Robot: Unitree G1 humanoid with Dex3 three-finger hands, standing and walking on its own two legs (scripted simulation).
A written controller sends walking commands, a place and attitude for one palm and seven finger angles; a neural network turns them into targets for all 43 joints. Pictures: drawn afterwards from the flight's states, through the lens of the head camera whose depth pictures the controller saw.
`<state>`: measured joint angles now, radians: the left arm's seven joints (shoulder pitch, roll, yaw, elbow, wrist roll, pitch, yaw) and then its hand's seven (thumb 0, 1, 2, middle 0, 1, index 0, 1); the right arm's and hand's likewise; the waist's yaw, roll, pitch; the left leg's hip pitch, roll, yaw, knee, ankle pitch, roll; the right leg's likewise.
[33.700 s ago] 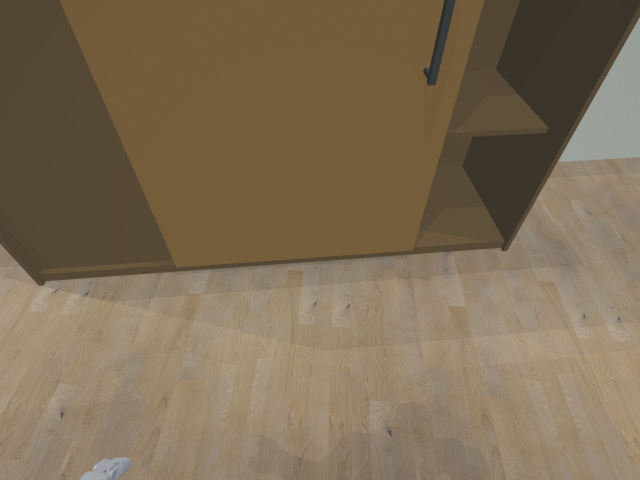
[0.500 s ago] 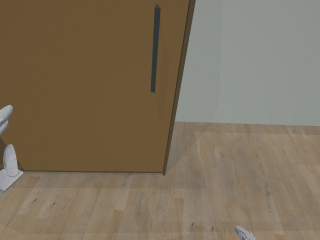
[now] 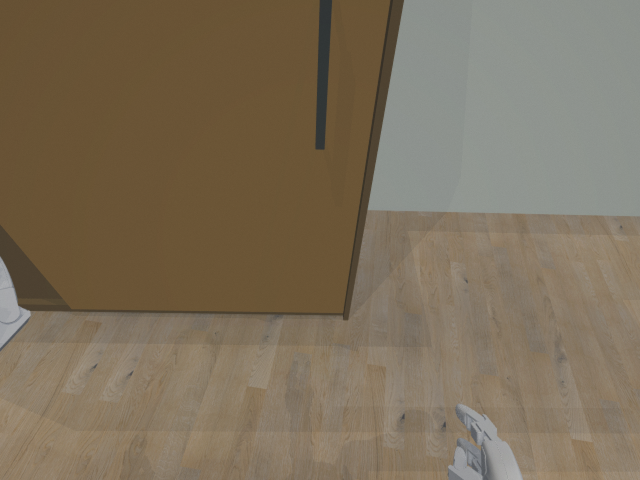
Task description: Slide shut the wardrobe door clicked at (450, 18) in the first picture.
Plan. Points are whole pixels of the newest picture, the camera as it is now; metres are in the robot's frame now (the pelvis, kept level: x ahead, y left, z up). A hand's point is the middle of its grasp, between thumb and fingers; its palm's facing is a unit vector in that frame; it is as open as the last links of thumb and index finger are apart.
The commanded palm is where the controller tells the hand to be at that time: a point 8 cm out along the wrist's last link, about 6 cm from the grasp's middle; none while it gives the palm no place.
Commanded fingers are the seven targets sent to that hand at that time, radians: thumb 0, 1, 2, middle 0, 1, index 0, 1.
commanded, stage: let the arm hang, fingers relaxed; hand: left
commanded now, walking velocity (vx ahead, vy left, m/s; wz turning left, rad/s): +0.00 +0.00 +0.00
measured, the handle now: (323, 61) +0.73 +0.03 +0.18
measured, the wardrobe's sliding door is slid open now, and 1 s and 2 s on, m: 0.00 0.00 0.00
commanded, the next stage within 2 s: look to check the result in 1.20 s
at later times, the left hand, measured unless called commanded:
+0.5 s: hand out of the picture -0.02 +0.21 -0.17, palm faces +0.03 -0.98 -0.19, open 7.0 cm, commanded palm none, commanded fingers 0.00 0.90 0.90 -0.20 -0.30 -0.20 -0.30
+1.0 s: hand out of the picture -0.02 +0.25 -0.16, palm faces +0.00 -0.96 -0.28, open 7.4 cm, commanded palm none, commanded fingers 0.00 0.90 0.90 -0.20 -0.30 -0.20 -0.30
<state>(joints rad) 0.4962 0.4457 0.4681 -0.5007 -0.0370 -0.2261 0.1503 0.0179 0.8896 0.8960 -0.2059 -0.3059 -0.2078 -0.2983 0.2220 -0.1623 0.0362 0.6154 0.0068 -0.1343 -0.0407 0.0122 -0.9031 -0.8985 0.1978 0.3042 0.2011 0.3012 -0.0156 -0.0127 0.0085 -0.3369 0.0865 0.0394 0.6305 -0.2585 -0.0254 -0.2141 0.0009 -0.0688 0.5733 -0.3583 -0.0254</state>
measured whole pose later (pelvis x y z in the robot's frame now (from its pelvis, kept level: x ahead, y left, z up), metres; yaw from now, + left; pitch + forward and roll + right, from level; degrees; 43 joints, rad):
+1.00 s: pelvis -0.05 +0.03 +0.01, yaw +1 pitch -2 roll +0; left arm 0.21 0.24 0.02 1.12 0.03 0.01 0.01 0.01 0.91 0.90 -0.20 -0.30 -0.20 -0.30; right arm 0.22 -0.23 -0.02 1.10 -0.02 0.02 0.00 0.01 -0.91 -0.90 0.20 0.30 0.20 0.30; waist -0.01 0.03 0.04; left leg -0.28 0.03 0.05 0.43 -0.13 0.00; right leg -0.20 -0.04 -0.04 0.46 -0.23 0.02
